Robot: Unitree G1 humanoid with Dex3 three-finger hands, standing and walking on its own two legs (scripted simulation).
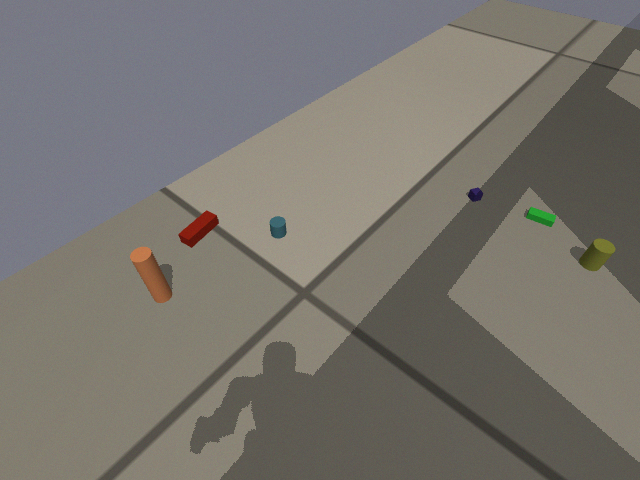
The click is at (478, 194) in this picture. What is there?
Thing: cube
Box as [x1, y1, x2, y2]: [468, 188, 482, 201]
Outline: 478,188 470,189 468,196 472,201 480,199 482,195 482,192
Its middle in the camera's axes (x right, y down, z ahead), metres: +0.75 -0.23 +1.86
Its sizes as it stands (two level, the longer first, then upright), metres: 0.044 0.044 0.044
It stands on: the floor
